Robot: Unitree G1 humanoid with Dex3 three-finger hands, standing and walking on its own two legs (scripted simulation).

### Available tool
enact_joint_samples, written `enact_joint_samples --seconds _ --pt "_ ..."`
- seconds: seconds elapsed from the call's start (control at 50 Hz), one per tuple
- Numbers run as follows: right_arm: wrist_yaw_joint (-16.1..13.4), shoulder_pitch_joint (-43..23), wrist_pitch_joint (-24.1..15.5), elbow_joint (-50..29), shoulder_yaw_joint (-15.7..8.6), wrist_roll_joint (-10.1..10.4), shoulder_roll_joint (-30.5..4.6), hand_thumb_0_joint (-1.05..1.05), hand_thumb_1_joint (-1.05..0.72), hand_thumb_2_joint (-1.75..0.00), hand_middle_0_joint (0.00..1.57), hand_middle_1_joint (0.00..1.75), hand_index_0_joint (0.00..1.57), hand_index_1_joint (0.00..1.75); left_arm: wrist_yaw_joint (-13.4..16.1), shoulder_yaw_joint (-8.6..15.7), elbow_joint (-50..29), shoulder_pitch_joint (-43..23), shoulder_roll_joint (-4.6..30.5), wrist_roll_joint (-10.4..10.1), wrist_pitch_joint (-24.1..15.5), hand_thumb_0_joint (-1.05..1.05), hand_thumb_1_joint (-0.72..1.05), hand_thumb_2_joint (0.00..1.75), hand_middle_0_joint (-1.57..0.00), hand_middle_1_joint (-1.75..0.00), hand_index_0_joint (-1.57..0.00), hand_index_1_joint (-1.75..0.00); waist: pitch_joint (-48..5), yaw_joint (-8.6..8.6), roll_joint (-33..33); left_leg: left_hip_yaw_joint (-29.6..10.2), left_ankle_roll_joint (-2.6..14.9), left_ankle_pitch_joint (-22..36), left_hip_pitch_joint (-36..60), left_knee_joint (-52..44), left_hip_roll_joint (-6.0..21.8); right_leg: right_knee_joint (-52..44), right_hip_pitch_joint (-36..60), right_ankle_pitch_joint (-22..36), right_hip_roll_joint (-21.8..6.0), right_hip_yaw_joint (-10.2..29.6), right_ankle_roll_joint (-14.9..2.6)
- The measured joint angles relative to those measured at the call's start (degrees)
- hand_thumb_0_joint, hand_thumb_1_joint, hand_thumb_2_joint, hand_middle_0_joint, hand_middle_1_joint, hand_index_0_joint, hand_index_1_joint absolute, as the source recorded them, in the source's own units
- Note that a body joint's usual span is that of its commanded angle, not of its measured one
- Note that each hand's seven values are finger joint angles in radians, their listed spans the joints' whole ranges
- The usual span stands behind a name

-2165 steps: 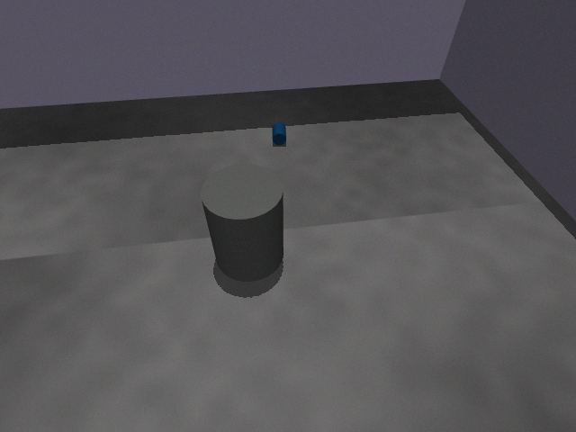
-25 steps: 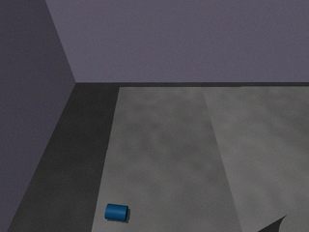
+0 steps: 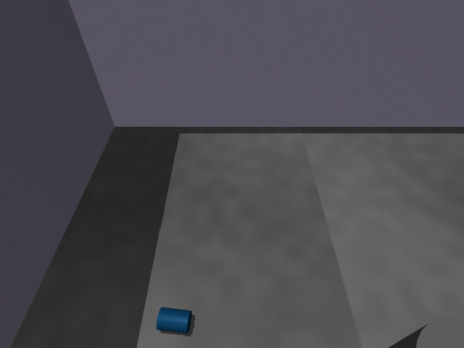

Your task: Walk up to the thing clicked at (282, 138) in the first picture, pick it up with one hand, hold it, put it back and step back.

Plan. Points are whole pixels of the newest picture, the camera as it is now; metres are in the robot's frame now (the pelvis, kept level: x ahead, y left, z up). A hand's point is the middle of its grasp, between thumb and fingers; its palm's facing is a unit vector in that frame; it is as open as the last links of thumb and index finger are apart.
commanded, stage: walk up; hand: left
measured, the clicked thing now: (174, 320) +0.41 +0.24 -0.74
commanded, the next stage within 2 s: stand in 0.24 s
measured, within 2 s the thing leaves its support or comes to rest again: neither
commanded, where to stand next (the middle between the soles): +0.02 +0.00 m, yaw -2 degrees
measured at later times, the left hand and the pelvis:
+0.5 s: hand out of the picture +0.08 +0.25 -0.16, palm faces -0.02 -0.94 -0.34, open 7.4 cm; pelvis +0.00 -0.01 +0.00, yaw +0 degrees
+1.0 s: hand out of the picture +0.05 +0.24 -0.16, palm faces -0.03 -0.94 -0.34, open 7.4 cm; pelvis -0.01 -0.01 +0.00, yaw +0 degrees
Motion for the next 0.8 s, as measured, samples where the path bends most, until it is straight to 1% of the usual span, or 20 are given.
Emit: enact_joint_samples --seconds 0.24,0.38,0.56,0.8 --pt "-0.1 1.1 0.0 0.5 0.0 -0.1 0.2 0.00 -0.91 -0.90 0.21 0.30 0.20 0.30 0.0 0.3 -0.1 0.6 -0.1 0.1 0.1 0.00 0.90 0.90 -0.20 -0.30 -0.20 -0.30 -0.1 -0.16 0.4 -0.3 -0.11 -0.2 -0.2 0.0 0.1 -0.2 0.0 -0.2 0.1 -0.4 -0.12" --pt "-0.6 -0.3 -1.1 -0.3 0.6 0.1 0.4 0.00 -0.91 -0.90 0.21 0.30 0.20 0.30 -0.1 -0.1 -0.9 0.1 0.1 -0.7 0.5 0.00 0.90 0.90 -0.20 -0.30 -0.20 -0.30 0.8 -0.16 -0.1 0.1 -0.43 0.4 0.2 -1.0 0.3 -0.4 -0.2 0.2 0.3 0.1 -0.27" --pt "-0.8 -1.5 -1.2 -0.8 1.0 0.2 0.0 0.00 -0.91 -0.90 0.21 0.30 0.20 0.30 -0.4 -0.5 -1.1 -0.2 -0.3 -0.6 0.6 0.00 0.90 0.90 -0.20 -0.30 -0.20 -0.30 0.7 -0.18 -0.4 0.1 -0.76 1.1 0.4 -1.6 0.8 -1.0 0.0 0.9 0.8 0.1 -0.59" --pt "-0.5 -0.2 -1.0 -0.3 1.0 0.0 -0.1 0.00 -0.91 -0.90 0.21 0.30 0.20 0.30 -0.7 -0.5 -1.0 0.8 0.0 -0.4 0.8 0.00 0.90 0.90 -0.20 -0.30 -0.20 -0.30 0.5 -0.21 -0.4 0.0 -1.09 1.7 0.0 -1.6 1.2 -1.0 -0.5 1.6 1.2 0.0 -0.94"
